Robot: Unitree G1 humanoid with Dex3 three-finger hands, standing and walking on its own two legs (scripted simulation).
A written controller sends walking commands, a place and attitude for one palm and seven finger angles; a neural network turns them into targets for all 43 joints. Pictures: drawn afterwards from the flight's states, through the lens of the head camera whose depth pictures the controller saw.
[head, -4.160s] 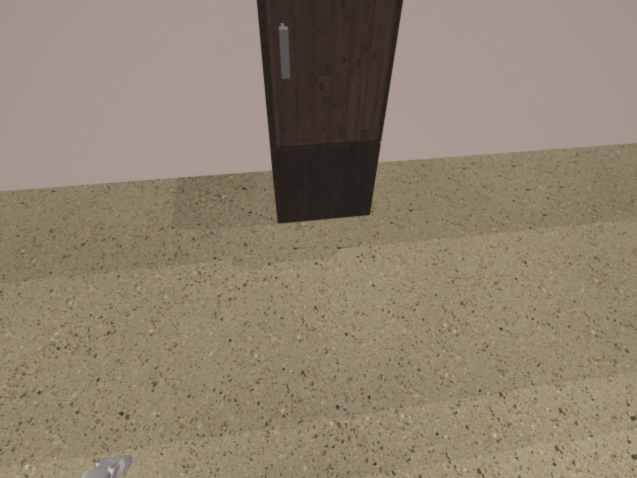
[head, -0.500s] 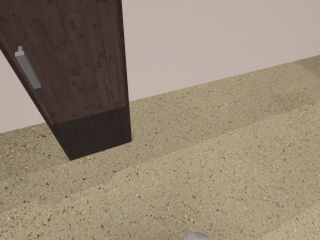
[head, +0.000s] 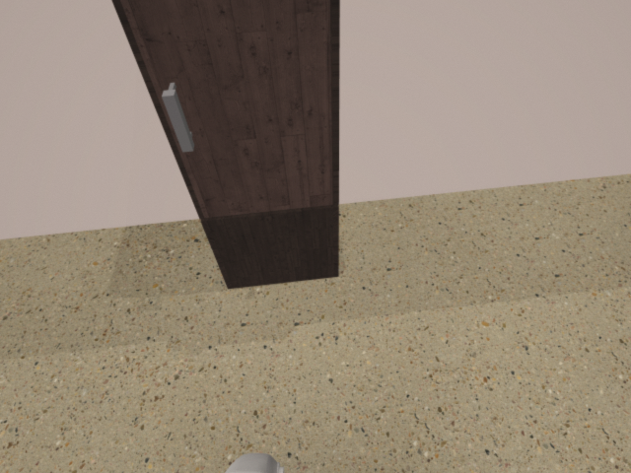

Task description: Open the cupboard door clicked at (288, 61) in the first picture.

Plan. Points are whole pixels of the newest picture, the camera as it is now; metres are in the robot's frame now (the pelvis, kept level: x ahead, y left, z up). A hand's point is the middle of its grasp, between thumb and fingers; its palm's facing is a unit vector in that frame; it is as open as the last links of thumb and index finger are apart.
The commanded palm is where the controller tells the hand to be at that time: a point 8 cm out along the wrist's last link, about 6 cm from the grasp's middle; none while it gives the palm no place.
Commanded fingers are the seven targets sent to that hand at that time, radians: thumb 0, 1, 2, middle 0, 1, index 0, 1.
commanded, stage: turn to face it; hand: left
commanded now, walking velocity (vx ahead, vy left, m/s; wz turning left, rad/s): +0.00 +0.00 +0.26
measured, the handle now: (180, 117) +0.82 +0.35 +0.01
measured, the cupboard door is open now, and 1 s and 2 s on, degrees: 0 0 0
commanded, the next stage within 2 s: take the last steps up to it in 0.08 s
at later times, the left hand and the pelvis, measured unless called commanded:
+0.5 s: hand out of the picture +0.00 +0.25 -0.17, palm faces +0.13 -0.97 -0.20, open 7.4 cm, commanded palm none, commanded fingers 0.00 0.90 0.90 -0.20 -0.30 -0.20 -0.30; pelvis +0.00 +0.05 +0.01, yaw +5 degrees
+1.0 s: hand out of the picture +0.05 +0.16 -0.16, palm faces +0.21 -0.96 -0.19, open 7.3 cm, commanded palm none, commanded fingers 0.00 0.90 0.90 -0.20 -0.30 -0.20 -0.30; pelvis +0.11 +0.00 +0.01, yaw +8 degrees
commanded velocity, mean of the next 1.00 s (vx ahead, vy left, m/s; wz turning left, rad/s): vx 0.25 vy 0.00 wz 0.09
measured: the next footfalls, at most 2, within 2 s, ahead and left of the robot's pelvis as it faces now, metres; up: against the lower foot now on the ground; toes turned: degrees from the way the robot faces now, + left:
left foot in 0.18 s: +0.00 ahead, +0.15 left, +0.00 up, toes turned +8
right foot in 0.70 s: +0.13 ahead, -0.08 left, +0.00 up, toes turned -1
